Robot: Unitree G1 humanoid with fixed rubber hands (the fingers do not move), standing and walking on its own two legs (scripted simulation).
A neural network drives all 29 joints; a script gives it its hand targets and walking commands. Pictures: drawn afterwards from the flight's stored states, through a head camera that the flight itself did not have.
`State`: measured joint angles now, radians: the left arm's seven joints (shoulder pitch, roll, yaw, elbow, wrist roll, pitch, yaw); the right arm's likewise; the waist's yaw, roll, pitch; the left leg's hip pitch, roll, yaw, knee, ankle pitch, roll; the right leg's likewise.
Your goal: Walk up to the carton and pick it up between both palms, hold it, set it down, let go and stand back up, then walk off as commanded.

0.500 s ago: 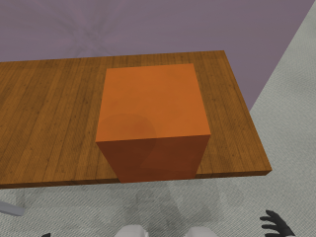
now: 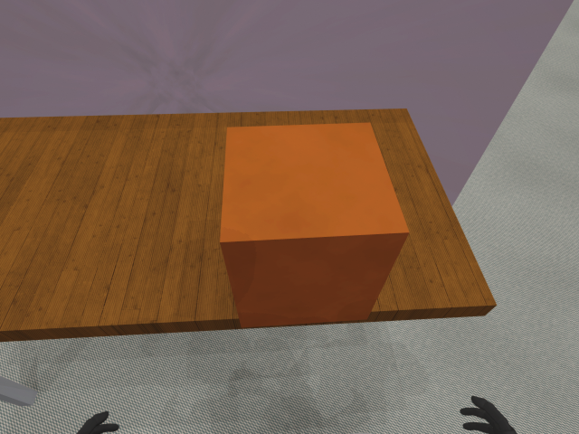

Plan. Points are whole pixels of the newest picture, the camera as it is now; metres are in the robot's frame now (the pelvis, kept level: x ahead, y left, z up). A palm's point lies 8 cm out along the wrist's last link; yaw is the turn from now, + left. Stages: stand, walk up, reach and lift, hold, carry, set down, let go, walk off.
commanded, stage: walk up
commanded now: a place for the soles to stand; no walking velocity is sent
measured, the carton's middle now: (302, 230) +0.39 -0.01 +0.03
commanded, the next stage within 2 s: reach and lift in 1.48 s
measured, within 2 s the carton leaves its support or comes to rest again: neither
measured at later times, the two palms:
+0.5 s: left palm out of the picture +0.10 +0.29 -0.10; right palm out of the picture +0.07 -0.32 -0.10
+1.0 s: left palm (107, 413) +0.16 +0.27 -0.10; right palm out of the picture +0.11 -0.34 -0.10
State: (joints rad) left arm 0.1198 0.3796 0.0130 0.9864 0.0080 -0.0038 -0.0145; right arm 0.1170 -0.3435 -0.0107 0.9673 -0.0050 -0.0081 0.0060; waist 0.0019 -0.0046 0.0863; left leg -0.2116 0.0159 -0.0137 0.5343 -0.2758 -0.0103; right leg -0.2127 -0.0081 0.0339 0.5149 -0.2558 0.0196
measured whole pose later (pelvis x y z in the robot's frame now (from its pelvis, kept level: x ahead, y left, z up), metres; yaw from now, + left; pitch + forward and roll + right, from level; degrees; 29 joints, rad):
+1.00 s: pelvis +0.03 -0.03 +0.01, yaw -3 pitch -1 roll +0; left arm 0.08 0.38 0.04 1.01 0.01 0.02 -0.03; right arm 0.12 -0.37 -0.01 1.02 -0.02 -0.03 -0.02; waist -0.01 -0.01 0.05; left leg -0.11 0.07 0.03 0.40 -0.26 -0.05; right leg -0.16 0.04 0.07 0.44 -0.26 -0.02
